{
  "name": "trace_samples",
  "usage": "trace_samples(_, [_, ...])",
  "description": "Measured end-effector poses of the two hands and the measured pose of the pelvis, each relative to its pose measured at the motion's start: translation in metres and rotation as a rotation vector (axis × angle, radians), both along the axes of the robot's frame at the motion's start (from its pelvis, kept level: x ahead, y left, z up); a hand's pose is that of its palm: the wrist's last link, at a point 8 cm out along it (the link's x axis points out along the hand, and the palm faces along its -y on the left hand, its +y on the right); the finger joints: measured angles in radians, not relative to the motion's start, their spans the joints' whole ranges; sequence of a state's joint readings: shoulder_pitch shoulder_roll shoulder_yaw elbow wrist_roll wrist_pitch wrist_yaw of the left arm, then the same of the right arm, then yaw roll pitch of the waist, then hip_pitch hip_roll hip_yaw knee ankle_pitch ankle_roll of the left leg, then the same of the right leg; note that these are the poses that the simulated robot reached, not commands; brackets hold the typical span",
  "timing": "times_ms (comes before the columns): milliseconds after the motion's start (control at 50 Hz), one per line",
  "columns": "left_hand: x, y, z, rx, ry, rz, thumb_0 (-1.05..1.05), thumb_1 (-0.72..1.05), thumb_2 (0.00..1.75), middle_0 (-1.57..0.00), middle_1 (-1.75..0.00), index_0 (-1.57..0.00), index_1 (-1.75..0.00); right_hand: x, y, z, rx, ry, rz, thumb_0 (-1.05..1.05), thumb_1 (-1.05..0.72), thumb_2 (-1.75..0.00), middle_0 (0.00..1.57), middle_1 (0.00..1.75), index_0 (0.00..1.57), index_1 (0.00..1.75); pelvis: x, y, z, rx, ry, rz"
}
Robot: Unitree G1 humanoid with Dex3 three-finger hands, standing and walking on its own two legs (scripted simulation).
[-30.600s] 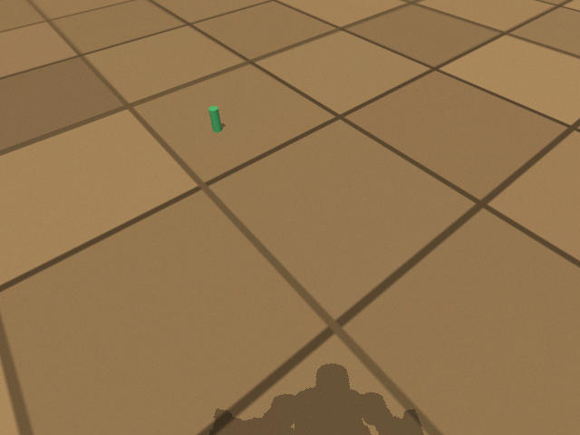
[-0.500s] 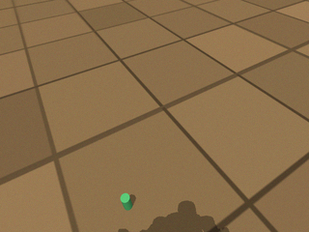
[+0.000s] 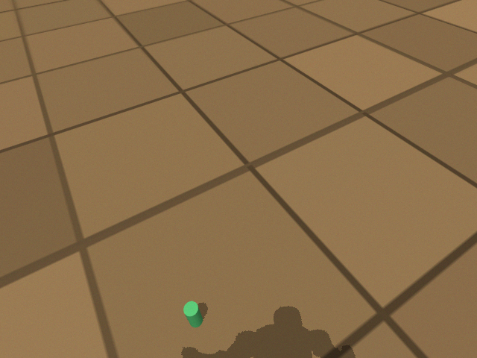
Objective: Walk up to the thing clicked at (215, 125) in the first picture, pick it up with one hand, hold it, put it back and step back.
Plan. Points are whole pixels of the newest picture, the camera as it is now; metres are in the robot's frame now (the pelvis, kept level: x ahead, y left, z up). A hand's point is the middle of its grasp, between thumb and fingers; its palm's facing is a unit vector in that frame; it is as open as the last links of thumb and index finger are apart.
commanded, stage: stand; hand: left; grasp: from the side
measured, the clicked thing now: (193, 314) +0.40 +0.20 -0.71
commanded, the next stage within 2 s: step back in 0.30 s
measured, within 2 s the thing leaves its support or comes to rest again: neither
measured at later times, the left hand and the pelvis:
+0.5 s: hand out of the picture +0.08 +0.28 -0.16, palm faces -0.02 -0.93 -0.38, open 7.4 cm; pelvis -0.03 +0.01 -0.01, yaw +0 degrees
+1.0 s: hand out of the picture +0.01 +0.30 -0.18, palm faces -0.11 -0.91 -0.39, open 7.4 cm; pelvis -0.12 +0.04 -0.03, yaw -5 degrees
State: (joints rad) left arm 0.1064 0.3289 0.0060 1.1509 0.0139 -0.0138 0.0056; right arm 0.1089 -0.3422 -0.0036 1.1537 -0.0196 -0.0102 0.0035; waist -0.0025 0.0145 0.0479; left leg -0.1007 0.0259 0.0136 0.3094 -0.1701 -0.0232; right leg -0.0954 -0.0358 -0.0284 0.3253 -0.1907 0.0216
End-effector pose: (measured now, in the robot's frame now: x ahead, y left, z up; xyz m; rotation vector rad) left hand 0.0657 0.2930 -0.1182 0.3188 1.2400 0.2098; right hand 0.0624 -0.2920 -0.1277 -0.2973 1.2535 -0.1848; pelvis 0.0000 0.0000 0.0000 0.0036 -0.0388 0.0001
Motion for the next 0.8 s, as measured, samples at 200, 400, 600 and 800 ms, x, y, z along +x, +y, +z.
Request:
trace_samples(200, [0.005,-0.001,0.001,-0.001,-0.009,0.002,0.01,0.90,0.90,-0.20,-0.30,-0.20,-0.30,0.004,-0.002,0.001,-0.003,-0.009,0.000,0.01,-0.90,-0.90,0.20,0.30,0.20,0.30,0.003,-0.002,0.000,0.001,-0.002,-0.002])
trace_samples(400, [0.004,0.006,-0.003,0.006,-0.023,0.018,0.01,0.90,0.90,-0.20,-0.30,-0.20,-0.30,0.005,-0.008,0.000,-0.013,-0.015,-0.009,0.01,-0.90,-0.90,0.20,0.30,0.20,0.30,-0.011,-0.001,-0.005,-0.013,0.011,0.001])
trace_samples(600, [0.021,0.055,-0.025,0.030,-0.086,-0.043,0.01,0.90,0.90,-0.20,-0.30,-0.20,-0.30,-0.032,0.002,0.002,-0.119,0.006,-0.006,0.01,-0.90,-0.90,0.20,0.30,0.20,0.30,-0.041,0.037,-0.028,-0.017,0.026,0.004])
trace_samples(800, [-0.001,0.057,-0.023,0.012,-0.076,-0.095,0.01,0.90,0.90,-0.20,-0.30,-0.20,-0.30,-0.078,0.029,0.012,-0.119,0.003,-0.032,0.01,-0.90,-0.90,0.21,0.30,0.20,0.30,-0.072,0.050,-0.017,-0.027,0.019,-0.028])
